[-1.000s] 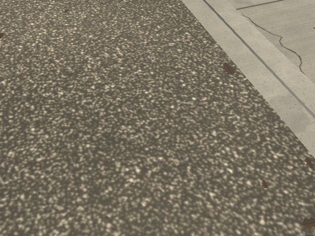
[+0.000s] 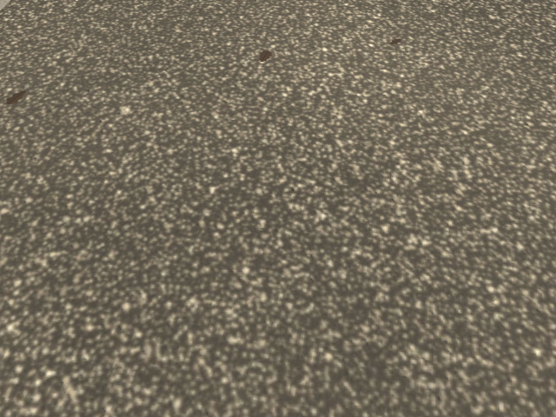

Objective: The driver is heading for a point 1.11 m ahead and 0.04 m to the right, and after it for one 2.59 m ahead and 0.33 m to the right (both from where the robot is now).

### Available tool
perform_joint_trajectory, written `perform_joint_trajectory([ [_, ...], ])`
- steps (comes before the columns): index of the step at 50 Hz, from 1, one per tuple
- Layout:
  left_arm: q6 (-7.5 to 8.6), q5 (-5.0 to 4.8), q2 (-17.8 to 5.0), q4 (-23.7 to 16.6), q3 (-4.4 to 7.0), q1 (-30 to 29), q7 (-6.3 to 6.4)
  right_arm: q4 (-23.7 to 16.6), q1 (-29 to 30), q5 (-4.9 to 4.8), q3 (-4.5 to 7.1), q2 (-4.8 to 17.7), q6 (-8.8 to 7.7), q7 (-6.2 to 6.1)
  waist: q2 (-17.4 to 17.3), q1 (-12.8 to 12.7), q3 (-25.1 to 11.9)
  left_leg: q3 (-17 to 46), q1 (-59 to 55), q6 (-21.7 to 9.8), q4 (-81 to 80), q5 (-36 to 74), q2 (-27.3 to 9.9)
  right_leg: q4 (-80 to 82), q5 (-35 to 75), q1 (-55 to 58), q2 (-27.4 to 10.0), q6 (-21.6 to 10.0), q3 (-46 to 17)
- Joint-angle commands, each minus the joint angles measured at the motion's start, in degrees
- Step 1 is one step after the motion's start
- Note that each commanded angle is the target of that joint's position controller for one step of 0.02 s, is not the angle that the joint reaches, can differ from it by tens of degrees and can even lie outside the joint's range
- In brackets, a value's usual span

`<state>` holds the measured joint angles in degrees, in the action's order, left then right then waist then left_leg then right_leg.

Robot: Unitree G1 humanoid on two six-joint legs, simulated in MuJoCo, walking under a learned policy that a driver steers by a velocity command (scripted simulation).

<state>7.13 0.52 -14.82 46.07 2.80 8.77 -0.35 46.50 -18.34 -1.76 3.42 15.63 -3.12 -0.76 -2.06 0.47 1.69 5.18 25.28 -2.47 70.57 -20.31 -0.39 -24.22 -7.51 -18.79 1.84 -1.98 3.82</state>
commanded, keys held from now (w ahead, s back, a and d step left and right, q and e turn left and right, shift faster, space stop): w+q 0.02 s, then w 0.30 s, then w+e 0.68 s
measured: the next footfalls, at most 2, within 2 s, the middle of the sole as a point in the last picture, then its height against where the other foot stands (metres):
left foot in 0.36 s outside the picture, level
right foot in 0.92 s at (313, 346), level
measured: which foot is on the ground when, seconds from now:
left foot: up 0.00-0.34, down 0.36-0.92, up 0.94-1.00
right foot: down 0.00-0.38, up 0.40-0.90, down 0.92-1.00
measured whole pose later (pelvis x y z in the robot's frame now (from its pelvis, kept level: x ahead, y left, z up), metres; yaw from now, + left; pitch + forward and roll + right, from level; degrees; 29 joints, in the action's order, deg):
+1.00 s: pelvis +0.53 +0.03 -0.02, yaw -13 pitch +2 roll +0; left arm 3.1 -1.1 -15.8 42.2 4.4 7.2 -2.7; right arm 48.0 -16.4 -1.5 3.5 15.3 -5.4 -0.7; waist 0.1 0.6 3.5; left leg -2.0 13.7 0.7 68.2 -27.2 -2.5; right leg -36.9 -11.8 -27.2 4.0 -7.1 3.2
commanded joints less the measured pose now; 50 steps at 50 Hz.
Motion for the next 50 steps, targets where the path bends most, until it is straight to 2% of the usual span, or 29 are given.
perform_joint_trajectory([
  [1, 0.81, -0.02, -4.9, -1.2, 1.37, 1.8, -0.27, -4.7, -1.9, -0.27, 0.84, 2.0, 0.33, 0.3, 6.4, -0.1, -2.8, 1.5, 10.4, 0.1, -0.2, 3.3, -7.0, 15.3, 1.3, 9.6, -16.3, -9.7, -15.0],
  [3, 1.31, -0.42, -6.3, 0.4, 1.9, 3.4, -0.56, -6.4, 0.7, 0.3, 0.44, 1.0, 0.76, 0.15, 5.1, -0.1, -1.1, 1.6, 12.3, 0.3, -4.6, 5.0, -7.5, 17.2, 4.5, 8.3, -16.7, -11.1, -12.2],
  [5, 1.26, -0.35, -7.7, 1.5, 2.33, 4.9, -0.64, -7.5, 3.0, 0.77, 0.12, 0.9, 0.52, 0.2, 4.1, -0.4, -0.8, 2.1, 14.5, 0.6, -10.2, 9.0, -7.4, 18.0, 6.8, 9.8, -17.0, -12.0, -9.9],
  [8, 0.53, -0.94, -8.8, 2.2, 2.4, 5.3, -0.55, -8.9, 8.4, 0.99, -0.47, 0.9, -0.53, 1.23, 4.1, -1.6, 0.0, -0.7, 13.5, 0.5, -22.0, 17.7, -7.0, 17.8, 9.5, 11.0, -15.1, -10.7, -4.7],
  [10, -0.06, -1.47, -9.7, 2.8, 2.37, 6.8, -0.49, -10.0, 12.8, 0.96, -0.89, 0.7, -1.06, 1.97, 4.4, -3.2, 0.8, -4.0, 10.7, 0.7, -28.4, 20.6, -6.0, 16.9, 8.8, 10.9, -14.3, -9.6, -2.6],
  [13, -1.06, -2.18, -11.2, 4.6, 2.51, 10.4, -0.57, -12.3, 17.6, 0.4, -0.93, 1.6, -1.19, 2.71, 5.6, -4.6, 1.9, -5.3, 10.0, 0.0, -33.8, 17.4, -5.1, 15.3, 6.8, 15.1, -16.6, -8.7, -3.4],
  [15, -1.95, -2.56, -11.9, 5.4, 2.6, 11.0, -0.47, -13.2, 18.0, 0.48, -0.54, 2.9, -1.33, 3.02, 6.6, -3.7, 1.9, -6.4, 8.4, -1.5, -36.7, 12.8, -3.8, 12.6, 9.3, 18.4, -18.3, -7.8, -3.8],
  [16, -2.37, -2.7, -12.3, 5.5, 2.61, 10.2, -0.36, -12.8, 15.4, 0.69, 0.0, 3.8, -1.45, 3.05, 7.1, -1.5, 0.5, -7.7, 3.6, -2.5, -38.9, 12.3, -2.3, 9.0, 15.2, 18.6, -18.2, -6.9, -3.0],
  [17, -2.73, -2.72, -11.7, 5.7, 2.23, 10.0, -0.32, -10.8, 9.2, 1.08, 1.22, 5.7, -1.55, 2.82, 6.4, 2.1, -3.1, -9.1, -6.4, -3.7, -41.4, 13.3, -0.2, 0.7, 24.0, 16.9, -16.0, -5.6, -1.3],
  [18, -2.7, -2.1, -9.6, 5.5, 1.28, 10.4, -0.17, -8.1, -0.9, 1.26, 3.05, 9.2, -1.5, 2.18, 4.8, 6.6, -9.3, -6.9, -21.5, -5.5, -40.7, 14.5, -1.5, -12.1, 24.1, 10.1, -12.8, -3.5, 0.9],
  [19, -1.88, -0.74, -4.0, 3.2, -0.67, 13.3, -0.52, -7.2, -9.7, 2.64, 4.64, 16.2, -1.19, 1.22, -7.7, 7.5, -18.5, 15.9, -43.2, -12.5, -41.8, 11.8, -18.1, -36.2, 2.5, -10.7, -5.8, 0.4, 3.0],
  [20, -0.56, -1.66, -2.9, 3.7, -1.12, 14.7, -0.62, -6.9, -11.0, 2.12, 4.11, 15.0, -1.29, 1.29, -13.1, 6.7, -24.3, 35.7, -46.8, -16.8, -51.8, 7.8, -25.2, -48.9, -25.3, -21.3, -0.5, 0.9, -6.5],
  [21, -0.12, -3.72, -8.5, 3.2, 0.64, 11.1, -0.72, -6.9, -8.4, 2.15, 2.79, 10.7, -1.71, 1.61, -7.2, 6.8, -16.9, 28.8, -40.5, -14.1, -52.6, 7.0, -23.5, -53.3, -22.8, -26.1, -3.3, 0.0, -10.8],
  [22, -0.24, -4.03, -8.5, 2.1, 0.8, 7.9, -0.65, -7.3, -4.1, 1.83, 1.98, 8.2, -1.94, 1.77, -5.8, 4.8, -11.2, 19.5, -33.2, -11.9, -53.1, 9.4, -21.2, -51.7, -17.6, -26.6, -6.1, -0.6, -9.5],
  [23, -0.82, -3.09, -7.7, 2.2, 0.92, 6.6, -0.3, -7.4, 0.3, 1.7, 1.33, 5.8, -2.25, 2.09, -3.2, 2.7, -7.6, 13.0, -26.3, -10.4, -55.2, 11.9, -18.4, -48.2, -13.0, -24.3, -8.3, -0.3, -9.0],
  [24, -1.81, -2.45, -7.4, 2.6, 1.41, 7.3, -0.04, -7.4, 3.1, 1.71, 0.92, 3.9, -2.78, 2.24, -4.4, 0.8, -5.4, 7.8, -21.5, -9.0, -57.6, 13.3, -16.1, -45.2, -9.3, -21.2, -9.9, -0.1, -9.4],
  [26, -3.57, -2.51, -5.0, 3.5, 1.31, 9.5, -0.1, -6.4, 4.9, 2.33, 1.08, 3.1, -3.86, 2.23, -4.1, -1.3, -3.9, 2.0, -16.6, -8.6, -60.8, 18.2, -14.4, -44.2, -4.8, -17.0, -10.0, 0.6, -9.4],
  [30, -4.53, -2.29, -3.5, 1.9, 1.54, 5.9, 0.06, -3.5, 2.4, 3.08, 1.78, 4.2, -4.41, 0.95, -1.6, -1.2, -0.6, -6.1, -18.2, -8.3, -62.5, 25.7, -14.1, -37.7, 3.3, -22.7, -8.9, 1.3, -11.7],
  [35, -4.19, -1.44, -1.8, -1.4, 0.82, -2.8, -1.53, -1.5, 0.7, 2.51, 2.37, 6.3, -3.81, -0.35, -0.6, 1.4, 2.6, -12.7, -21.2, -6.8, -64.0, 24.5, -14.3, -21.8, 13.2, -23.1, -7.8, 0.8, -7.3],
  [40, -4.02, -1.66, -1.3, -6.1, 0.26, -10.3, -3.39, 1.0, -3.1, 1.48, 2.96, 7.6, -2.02, -0.74, -0.1, 3.8, 5.0, -16.0, -30.7, -6.0, -59.9, 30.4, -17.0, -14.9, 7.3, -26.3, -7.2, -1.6, -2.5],
  [41, -4.02, -1.77, -1.5, -6.9, 0.35, -10.6, -3.75, 1.1, -2.8, 1.29, 3.08, 8.1, -1.58, -0.79, -0.5, 3.3, 4.7, -16.8, -31.7, -5.5, -58.0, 35.1, -17.2, -14.0, 4.8, -25.0, -6.4, -2.4, -1.2],
  [43, -4.2, -2.0, -3.1, -7.7, 1.19, -8.3, -4.04, 0.6, -1.4, 0.98, 3.46, 9.9, -0.83, -1.12, -2.7, 0.9, 1.3, -18.4, -32.4, -4.3, -51.1, 54.7, -16.9, -13.8, -0.9, -17.5, -2.7, -4.5, 2.7],
  [44, -4.34, -2.22, -4.7, -7.2, 2.05, -4.1, -3.95, 0.4, -0.5, 0.84, 3.65, 10.9, -0.37, -1.32, -4.0, -1.7, -1.6, -18.9, -32.2, -3.7, -44.7, 63.6, -16.5, -14.2, -3.7, -11.6, -0.3, -5.9, 4.2],
  [45, -4.4, -2.39, -7.4, -5.7, 3.54, 3.4, -3.62, 0.1, 0.7, 0.59, 3.71, 11.6, 0.01, -1.42, -3.9, -6.1, -5.7, -19.7, -29.4, -2.5, -34.3, 66.2, -15.1, -11.3, -2.7, -0.9, 2.1, -7.7, 4.7],
  [46, -4.71, -2.14, -11.5, -3.5, 5.63, 12.6, -2.53, -0.6, 1.1, 0.57, 3.44, 11.4, -0.25, -1.56, -1.2, -10.7, -10.5, -19.8, -19.1, 0.0, -19.2, 55.5, -12.6, -7.5, 0.4, 15.7, 1.6, -10.2, -0.1],
  [47, -4.95, -2.1, -18.0, -2.9, 6.87, 14.7, -1.38, -3.0, -3.5, 3.07, 1.0, 2.7, -1.48, -0.79, 15.0, -5.5, -14.4, -17.5, 6.1, 3.7, 2.5, 0.5, -3.4, -6.4, 0.8, 35.5, -13.7, -18.3, -27.3],
  [48, -4.03, -1.49, -17.0, -4.8, 6.06, 15.5, -1.64, -5.1, -1.7, 1.1, 0.17, 3.2, -4.32, 0.07, 13.5, -5.9, -24.9, -2.3, 16.9, 4.0, 14.1, -14.6, 3.8, 5.5, -9.0, 43.8, -22.0, -26.3, -54.1],
  [49, -3.46, -1.03, -12.6, -4.6, 4.94, 14.7, -1.77, -6.7, 5.6, -1.07, 1.14, 6.9, -5.88, 0.72, 8.0, -8.2, -18.6, 1.5, 23.0, 2.3, 13.8, -9.4, 0.1, 8.0, -7.4, 40.8, -20.4, -22.0, -47.0],
  [50, -3.02, -1.56, -10.0, -4.9, 4.27, 11.3, -1.73, -7.4, 7.3, -1.04, 0.83, 6.6, -6.47, 0.66, 4.9, -6.0, -12.1, 1.0, 22.7, 1.0, 8.7, -4.2, -2.5, 7.6, -3.6, 32.3, -17.9, -19.5, -38.5],
])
